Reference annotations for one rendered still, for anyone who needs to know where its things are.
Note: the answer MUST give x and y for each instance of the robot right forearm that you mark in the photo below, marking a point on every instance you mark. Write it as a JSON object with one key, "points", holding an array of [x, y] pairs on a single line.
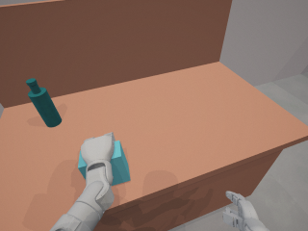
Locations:
{"points": [[254, 224]]}

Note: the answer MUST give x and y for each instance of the sponge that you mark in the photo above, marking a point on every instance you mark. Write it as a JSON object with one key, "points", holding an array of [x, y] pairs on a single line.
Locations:
{"points": [[120, 167]]}

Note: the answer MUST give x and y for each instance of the table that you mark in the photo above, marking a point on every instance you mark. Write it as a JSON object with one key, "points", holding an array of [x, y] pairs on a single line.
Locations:
{"points": [[190, 128]]}

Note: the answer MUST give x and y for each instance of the robot right hand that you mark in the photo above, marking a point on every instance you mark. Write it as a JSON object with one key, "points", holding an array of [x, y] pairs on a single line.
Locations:
{"points": [[245, 210]]}

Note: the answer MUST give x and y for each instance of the robot left hand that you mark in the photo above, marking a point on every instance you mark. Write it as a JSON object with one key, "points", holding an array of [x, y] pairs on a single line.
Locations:
{"points": [[98, 148]]}

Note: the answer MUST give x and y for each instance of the robot left forearm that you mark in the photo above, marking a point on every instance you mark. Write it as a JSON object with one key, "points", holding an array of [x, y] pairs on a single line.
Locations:
{"points": [[95, 199]]}

